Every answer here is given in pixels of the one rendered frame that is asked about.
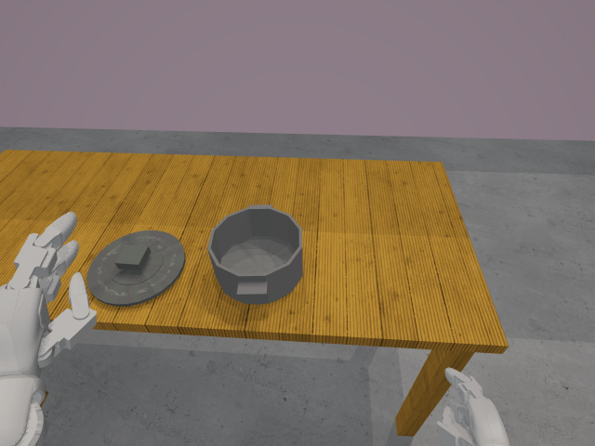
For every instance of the table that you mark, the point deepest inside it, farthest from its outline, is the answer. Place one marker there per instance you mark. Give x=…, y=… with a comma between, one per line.
x=387, y=259

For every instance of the knob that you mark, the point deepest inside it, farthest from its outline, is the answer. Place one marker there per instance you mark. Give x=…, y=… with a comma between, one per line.
x=133, y=257

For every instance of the robot left hand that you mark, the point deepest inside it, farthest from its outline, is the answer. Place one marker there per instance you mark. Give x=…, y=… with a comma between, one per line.
x=24, y=316

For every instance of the pot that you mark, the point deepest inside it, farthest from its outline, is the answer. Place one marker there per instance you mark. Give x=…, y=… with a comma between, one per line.
x=256, y=254

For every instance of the lid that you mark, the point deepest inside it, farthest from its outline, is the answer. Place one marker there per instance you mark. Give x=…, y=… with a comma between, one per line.
x=128, y=287

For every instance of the robot left forearm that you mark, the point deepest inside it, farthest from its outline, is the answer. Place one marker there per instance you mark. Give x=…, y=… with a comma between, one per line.
x=22, y=421

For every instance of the robot right hand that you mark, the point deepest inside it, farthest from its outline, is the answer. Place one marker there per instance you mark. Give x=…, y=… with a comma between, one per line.
x=478, y=425

